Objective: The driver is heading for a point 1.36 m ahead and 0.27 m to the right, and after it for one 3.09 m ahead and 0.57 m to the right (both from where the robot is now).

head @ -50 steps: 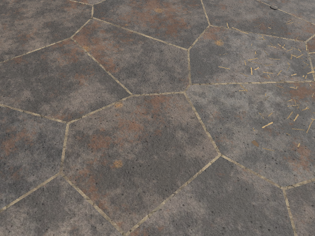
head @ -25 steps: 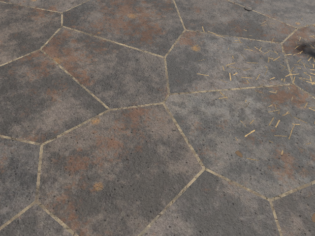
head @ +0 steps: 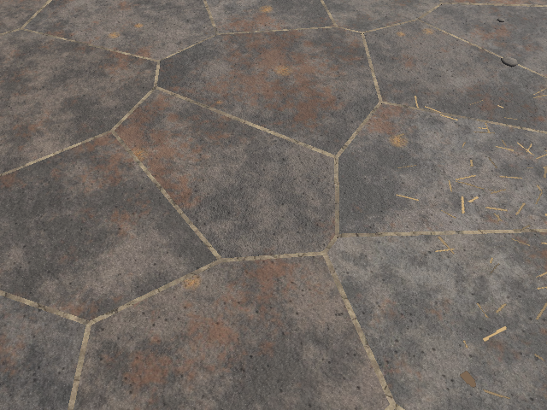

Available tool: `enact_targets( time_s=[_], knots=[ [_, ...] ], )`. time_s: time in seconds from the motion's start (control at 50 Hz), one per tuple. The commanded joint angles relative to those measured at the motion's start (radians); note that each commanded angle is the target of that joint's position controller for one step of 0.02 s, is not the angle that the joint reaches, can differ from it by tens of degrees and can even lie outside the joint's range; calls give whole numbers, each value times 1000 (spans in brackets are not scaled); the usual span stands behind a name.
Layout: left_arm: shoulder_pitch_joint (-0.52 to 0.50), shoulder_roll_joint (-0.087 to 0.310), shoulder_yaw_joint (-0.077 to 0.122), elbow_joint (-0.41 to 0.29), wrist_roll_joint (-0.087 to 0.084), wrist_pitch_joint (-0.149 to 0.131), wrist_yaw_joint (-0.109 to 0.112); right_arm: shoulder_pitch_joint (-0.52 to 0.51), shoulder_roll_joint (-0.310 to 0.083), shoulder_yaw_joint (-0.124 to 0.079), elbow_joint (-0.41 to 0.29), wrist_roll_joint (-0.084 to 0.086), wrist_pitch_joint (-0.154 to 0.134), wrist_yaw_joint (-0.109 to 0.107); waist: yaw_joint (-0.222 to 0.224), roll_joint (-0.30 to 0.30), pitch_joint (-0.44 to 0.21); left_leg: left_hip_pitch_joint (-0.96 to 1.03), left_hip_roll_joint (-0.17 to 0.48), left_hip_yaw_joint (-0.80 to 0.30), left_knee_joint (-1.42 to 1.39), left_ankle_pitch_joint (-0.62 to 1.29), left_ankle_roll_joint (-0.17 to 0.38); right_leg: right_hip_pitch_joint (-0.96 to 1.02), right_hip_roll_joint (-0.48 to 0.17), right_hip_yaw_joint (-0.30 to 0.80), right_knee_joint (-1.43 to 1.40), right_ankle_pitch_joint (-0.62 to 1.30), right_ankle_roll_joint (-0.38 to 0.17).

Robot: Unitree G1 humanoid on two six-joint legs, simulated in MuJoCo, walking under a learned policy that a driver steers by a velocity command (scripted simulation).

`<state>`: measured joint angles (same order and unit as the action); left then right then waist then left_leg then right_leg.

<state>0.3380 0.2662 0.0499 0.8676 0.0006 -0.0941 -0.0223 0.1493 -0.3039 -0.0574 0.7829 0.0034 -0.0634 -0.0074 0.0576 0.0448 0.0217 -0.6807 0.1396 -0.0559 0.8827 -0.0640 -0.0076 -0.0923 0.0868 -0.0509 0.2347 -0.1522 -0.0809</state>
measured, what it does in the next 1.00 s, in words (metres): walks ahead, turning right: left foot, then right foot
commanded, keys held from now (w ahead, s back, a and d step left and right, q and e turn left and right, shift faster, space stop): w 0.28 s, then w+e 0.40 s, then e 0.32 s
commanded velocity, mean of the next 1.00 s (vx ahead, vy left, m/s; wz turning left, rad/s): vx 0.42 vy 0.00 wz -0.30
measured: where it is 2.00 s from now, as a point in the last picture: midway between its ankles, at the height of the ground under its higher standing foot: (306, 358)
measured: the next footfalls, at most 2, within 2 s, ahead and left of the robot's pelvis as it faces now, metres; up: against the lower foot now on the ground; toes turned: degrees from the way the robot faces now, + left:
left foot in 0.24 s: +0.33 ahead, +0.16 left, +0.00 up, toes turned +2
right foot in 0.78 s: +0.60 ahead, -0.11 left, +0.00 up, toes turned -19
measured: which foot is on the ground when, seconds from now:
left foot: up 0.00-0.22, down 0.24-0.80, up 0.82-1.00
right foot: down 0.00-0.26, up 0.28-0.76, down 0.78-1.00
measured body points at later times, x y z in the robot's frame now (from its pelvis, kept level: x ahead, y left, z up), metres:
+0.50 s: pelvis +0.29 +0.07 +0.00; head +0.31 +0.07 +0.45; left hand +0.42 +0.34 -0.12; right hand +0.34 -0.21 -0.12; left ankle +0.29 +0.15 -0.75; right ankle +0.34 -0.11 -0.67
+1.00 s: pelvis +0.52 -0.02 -0.01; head +0.57 -0.06 +0.43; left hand +0.75 +0.20 -0.11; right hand +0.57 -0.34 -0.12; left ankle +0.58 +0.15 -0.66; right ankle +0.56 -0.10 -0.75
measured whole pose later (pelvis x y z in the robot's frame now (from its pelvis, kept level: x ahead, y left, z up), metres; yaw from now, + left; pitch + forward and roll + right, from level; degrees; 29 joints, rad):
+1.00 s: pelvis +0.52 -0.02 -0.01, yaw -21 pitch +2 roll +1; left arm 0.18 0.30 0.07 0.69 0.00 -0.02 -0.02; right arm 0.10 -0.32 -0.06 0.75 -0.01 -0.04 -0.04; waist 0.02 0.02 0.09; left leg -0.59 0.06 -0.08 1.14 -0.41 -0.07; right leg -0.37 0.11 0.04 0.44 -0.11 -0.11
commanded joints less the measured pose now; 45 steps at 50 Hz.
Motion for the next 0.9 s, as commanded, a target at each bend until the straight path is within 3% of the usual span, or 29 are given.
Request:
enact_targets(
  time_s=[0.02, 0.1, 0.16, 0.2, 0.22, 0.24, 0.26, 0.28, 0.3, 0.32, 0.34, 0.36, 0.4, 0.44, 0.5, 0.58, 0.64, 0.68, 0.72, 0.74, 0.76, 0.78, 0.8, 0.82, 0.84, 0.86, 0.88, 0.9],
  knots=[
    [-51, 165, 33, -63, -9, -13, 15, -52, -28, 1, -60, -1, -17, 9, -18, -76, 44, 36, -10, 18, -178, 169, -10, -75, -254, 145, -148, 113, -132],
    [39, 180, 35, -18, -18, 5, 18, -180, -24, 10, -104, 10, -29, 30, 32, -74, 66, 33, -42, 37, -314, 187, -2, 35, -288, 134, -110, 127, -128],
    [68, 190, 39, 5, -20, 26, 23, -225, -40, 9, -135, 14, -36, 50, 28, -90, 64, 17, -60, 35, -373, 84, 30, 153, -336, 152, -41, 213, -114],
    [54, 205, 44, 8, -20, 37, 28, -175, -67, 0, -128, 14, -39, 55, -12, -119, 25, 109, -90, 57, -395, 1, 59, 196, -345, 150, 34, 387, -94],
    [32, 212, 45, 5, -20, 42, 29, -88, -93, -14, -106, 12, -41, 52, -66, -130, -32, 241, -123, 88, -417, -11, 83, 191, -323, 126, 137, 561, -77],
    [25, 192, 35, -1, -14, 47, 31, 72, -142, -39, -58, 10, -40, 43, -141, -116, -140, 479, -130, 94, -420, 18, 118, 121, -270, 84, 325, 622, -48],
    [33, 141, 12, -31, 10, 43, 34, 263, -219, -60, -22, -2, -35, 31, -203, -3, -306, 806, 62, -119, -370, 57, 187, -98, -209, 42, 645, 342, -12],
    [161, 21, -21, -36, 0, 20, 22, 293, -266, -70, 2, -1, -30, 37, -122, 263, -413, 1109, 256, -593, -484, -182, 338, -500, -20, 70, 953, -375, 47],
    [87, 135, 3, -22, -28, 0, 17, 278, -153, -41, -13, 5, -29, 36, -175, 140, -359, 1073, 243, -619, -557, -299, 302, -614, -65, 198, 1055, -430, 34],
    [-6, 177, 17, -53, -53, -11, 14, 206, -119, -29, -23, 1, -30, 31, -168, 91, -212, 943, 217, -460, -581, -251, 258, -665, -109, 185, 1059, -340, 21],
    [-49, 167, 16, -60, -50, -12, 19, 137, -103, -24, -31, -4, -32, 29, -134, 13, -136, 804, 182, -347, -609, -148, 236, -631, -160, 158, 1016, -248, 27],
    [-68, 156, 20, -61, -35, -6, 22, 92, -74, -18, -33, -8, -36, 31, -109, 1, -75, 700, 146, -263, -646, -81, 224, -602, -188, 157, 959, -187, 36],
    [-19, 121, 21, -45, -33, 21, 23, 59, -52, -14, -24, -18, -50, 32, -63, 42, -57, 591, 112, -158, -709, -20, 212, -505, -219, 166, 919, -122, 51],
    [-20, 91, 18, -48, -34, 43, 25, 56, -65, -20, -4, -17, -62, 30, -47, 29, -20, 538, 110, -72, -750, 49, 217, -520, -224, 169, 889, -87, 67],
    [-85, 84, 19, -78, -26, 50, 26, 71, -87, -28, 21, -22, -63, 18, -56, 10, 15, 548, 99, 32, -775, 122, 210, -594, -218, 183, 764, 52, 85],
    [-206, 59, 8, -119, -19, 38, 2, 84, -110, -30, 36, -16, -54, 3, -97, -2, 44, 566, 69, 163, -792, 142, 174, -551, -199, 98, 517, 243, 78],
    [-302, 48, 0, -169, -19, 38, -16, 146, -131, -38, 64, -4, -35, -3, -135, -18, 72, 679, 108, 196, -765, 178, 170, -593, -191, 63, 423, 235, 58],
    [-336, 54, 2, -201, -20, 39, -30, 165, -142, -44, 76, 6, -16, -6, -136, -14, 77, 768, 137, 210, -718, 248, 160, -624, -181, 41, 391, 167, 37],
    [-311, 79, 16, -219, -12, 40, -43, 129, -163, -50, 64, 9, 8, -17, -96, 15, 52, 800, 136, 243, -589, 594, 131, -551, -127, -17, 369, 77, 10],
    [-250, 102, 29, -212, -10, 40, -46, 116, -175, -53, 54, 10, 20, -27, -60, 41, 1, 803, 128, 251, -482, 773, 113, -463, -84, -49, 377, 36, -6],
    [-127, 140, 51, -186, -12, 39, -44, 102, -179, -54, 44, 11, 30, -34, 2, 44, -69, 773, 104, 259, -318, 836, 90, -316, -41, -60, 351, 47, -29],
    [10, 195, 81, -155, -10, 39, -29, 90, -170, -49, 32, 15, 30, -38, 79, 9, -142, 658, 52, 275, -92, 710, 41, -91, -27, -24, 259, 192, -65],
    [55, 286, 98, -146, -8, 49, -2, 148, -74, -19, 4, -31, 18, -30, 33, -216, -240, 371, -45, 266, 234, -48, -18, 210, -232, 255, 314, 592, -133],
    [-3, 341, 98, -204, 11, 45, -5, 254, -27, 8, -26, -29, -10, -10, -44, -325, -450, 61, -233, 84, 575, -654, -67, 486, -489, 781, 249, 690, -390],
    [-4, 265, 84, -226, 6, 50, -10, 157, -135, -17, -15, 0, -27, 2, 40, -119, -485, 27, -162, -67, 597, -595, -45, 447, -445, 684, 206, 652, -344],
    [-63, 222, 71, -230, -4, 46, -10, 75, -134, -17, -51, 23, -31, 1, 23, -94, -338, -10, -124, -46, 534, -511, -25, 316, -396, 533, 194, 612, -296],
    [-112, 192, 65, -228, -18, 46, -8, 58, -118, -17, -42, 9, -25, -12, -16, -10, -210, -7, -84, -28, 450, -443, -31, 155, -337, 441, 169, 567, -245],
    [-149, 168, 59, -235, -20, 51, -1, 56, -131, -25, -43, -6, -12, -25, -43, -25, -157, 34, -62, -27, 387, -398, -37, 33, -308, 396, 142, 540, -226]
  ],
)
